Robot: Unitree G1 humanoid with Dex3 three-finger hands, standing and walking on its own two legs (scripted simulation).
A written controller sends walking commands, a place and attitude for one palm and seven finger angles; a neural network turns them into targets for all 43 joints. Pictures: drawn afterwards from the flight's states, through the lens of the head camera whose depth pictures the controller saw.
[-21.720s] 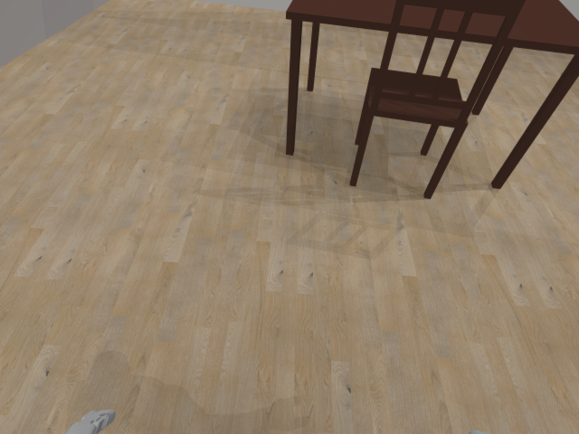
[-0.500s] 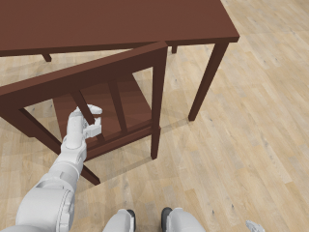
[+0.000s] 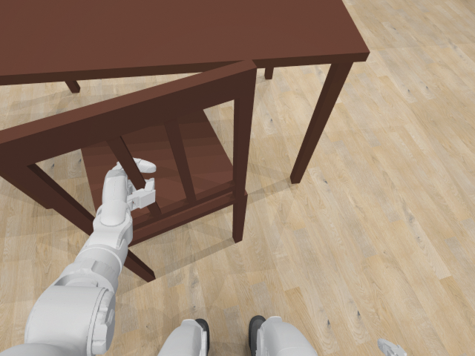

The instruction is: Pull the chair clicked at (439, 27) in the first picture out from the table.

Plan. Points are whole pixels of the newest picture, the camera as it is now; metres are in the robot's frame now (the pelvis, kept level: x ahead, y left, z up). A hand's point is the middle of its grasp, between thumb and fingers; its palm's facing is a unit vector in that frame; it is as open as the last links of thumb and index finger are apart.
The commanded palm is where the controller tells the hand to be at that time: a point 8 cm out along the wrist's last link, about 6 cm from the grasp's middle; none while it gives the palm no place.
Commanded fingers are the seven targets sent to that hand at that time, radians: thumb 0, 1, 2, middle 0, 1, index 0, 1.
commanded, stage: step backward, pulling the chair out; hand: left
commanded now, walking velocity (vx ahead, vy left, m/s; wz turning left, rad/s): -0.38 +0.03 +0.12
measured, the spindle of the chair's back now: (139, 182) +0.44 +0.18 -0.06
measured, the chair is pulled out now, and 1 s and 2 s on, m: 0.15 0.19 0.19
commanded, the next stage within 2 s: stop walking, hand still on the chair in 0.18 s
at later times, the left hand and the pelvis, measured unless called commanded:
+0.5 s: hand (149, 199) +0.39 +0.15 -0.05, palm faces +0.07 -0.97 -0.22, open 5.2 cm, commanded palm +0.37 +0.20 -0.03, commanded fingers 0.00 0.90 0.90 -0.50 -1.45 -0.50 -1.45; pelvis +0.01 +0.00 +0.01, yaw -1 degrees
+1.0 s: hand (148, 207) +0.37 +0.15 -0.04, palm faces +0.09 -0.98 -0.18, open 5.3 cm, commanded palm +0.35 +0.20 -0.03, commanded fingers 0.00 0.90 0.90 -0.50 -1.45 -0.50 -1.45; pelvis +0.09 +0.00 +0.03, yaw +0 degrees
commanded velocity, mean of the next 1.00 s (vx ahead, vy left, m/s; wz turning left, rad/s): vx -0.10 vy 0.00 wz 0.03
